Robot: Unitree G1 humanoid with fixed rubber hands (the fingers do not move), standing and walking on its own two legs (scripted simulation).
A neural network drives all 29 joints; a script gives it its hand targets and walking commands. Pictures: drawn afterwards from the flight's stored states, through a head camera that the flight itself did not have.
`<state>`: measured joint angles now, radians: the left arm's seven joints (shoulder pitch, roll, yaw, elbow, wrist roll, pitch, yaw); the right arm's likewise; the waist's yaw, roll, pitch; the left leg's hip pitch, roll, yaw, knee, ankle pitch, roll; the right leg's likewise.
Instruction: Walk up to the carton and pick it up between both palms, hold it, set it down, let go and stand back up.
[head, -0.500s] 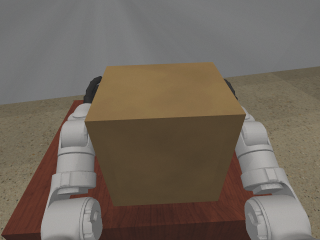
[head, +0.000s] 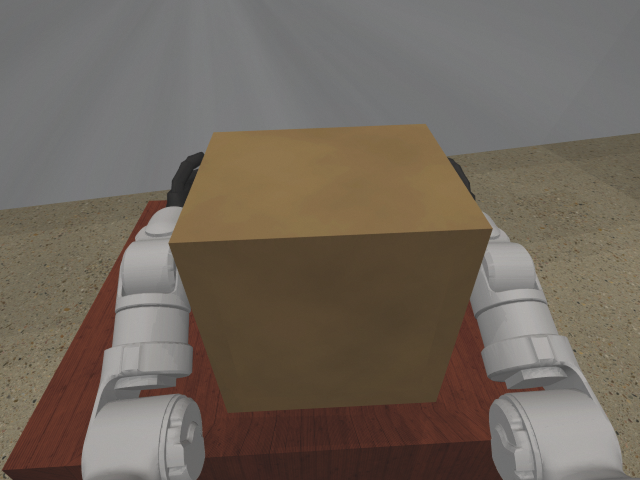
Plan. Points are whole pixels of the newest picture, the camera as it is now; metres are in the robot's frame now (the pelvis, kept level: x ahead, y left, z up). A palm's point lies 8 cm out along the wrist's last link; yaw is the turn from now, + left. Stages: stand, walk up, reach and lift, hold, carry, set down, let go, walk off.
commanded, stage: hold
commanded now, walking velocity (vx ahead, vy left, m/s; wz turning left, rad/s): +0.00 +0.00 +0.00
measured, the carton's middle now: (326, 268) +0.31 +0.00 +0.18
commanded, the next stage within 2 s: set down in 0.76 s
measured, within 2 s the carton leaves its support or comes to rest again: neither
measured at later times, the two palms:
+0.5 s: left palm (185, 215) +0.37 +0.17 +0.22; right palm (457, 216) +0.37 -0.16 +0.21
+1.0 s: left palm (182, 201) +0.37 +0.17 +0.23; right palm (460, 208) +0.37 -0.16 +0.22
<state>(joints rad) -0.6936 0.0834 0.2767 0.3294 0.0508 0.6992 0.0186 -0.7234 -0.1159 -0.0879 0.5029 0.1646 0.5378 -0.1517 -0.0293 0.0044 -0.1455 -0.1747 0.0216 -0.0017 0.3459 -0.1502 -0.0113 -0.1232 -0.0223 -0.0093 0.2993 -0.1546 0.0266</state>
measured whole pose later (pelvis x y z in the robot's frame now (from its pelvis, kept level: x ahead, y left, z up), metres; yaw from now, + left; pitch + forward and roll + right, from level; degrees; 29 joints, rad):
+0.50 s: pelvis +0.00 +0.00 +0.00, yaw +0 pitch -1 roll -1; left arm -0.69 0.08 0.28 0.33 0.05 0.70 0.02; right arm -0.72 -0.12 -0.09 0.50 0.16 0.54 -0.15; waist -0.03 0.00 -0.15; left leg -0.17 0.02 0.00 0.35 -0.15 -0.01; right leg -0.12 -0.02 -0.01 0.30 -0.15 0.03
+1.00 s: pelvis +0.00 +0.00 +0.00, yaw +0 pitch -2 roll -1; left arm -0.72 0.07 0.32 0.32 0.09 0.62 -0.04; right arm -0.73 -0.11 -0.10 0.50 0.16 0.44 -0.15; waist -0.03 0.00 -0.13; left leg -0.16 0.02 0.00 0.34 -0.15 -0.01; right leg -0.11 -0.02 -0.01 0.30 -0.16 0.03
